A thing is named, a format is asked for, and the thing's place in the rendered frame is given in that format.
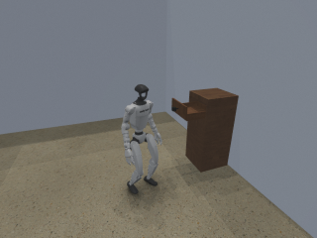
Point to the left robot upper arm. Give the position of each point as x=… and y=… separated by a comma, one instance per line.
x=151, y=107

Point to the drawer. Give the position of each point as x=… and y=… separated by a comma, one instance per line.
x=189, y=110

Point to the robot right thigh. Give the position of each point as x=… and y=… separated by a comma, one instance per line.
x=137, y=157

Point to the robot right forearm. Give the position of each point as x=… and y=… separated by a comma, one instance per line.
x=126, y=137

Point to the robot left forearm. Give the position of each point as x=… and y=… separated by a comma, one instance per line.
x=153, y=125

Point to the cabinet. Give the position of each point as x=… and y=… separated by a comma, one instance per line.
x=208, y=140

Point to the right robot upper arm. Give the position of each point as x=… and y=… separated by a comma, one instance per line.
x=129, y=110

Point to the left robot shin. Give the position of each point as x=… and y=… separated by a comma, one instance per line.
x=151, y=170

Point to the left robot hand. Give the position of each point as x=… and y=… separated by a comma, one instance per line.
x=158, y=138

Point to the right robot hand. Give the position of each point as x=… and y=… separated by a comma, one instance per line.
x=129, y=156

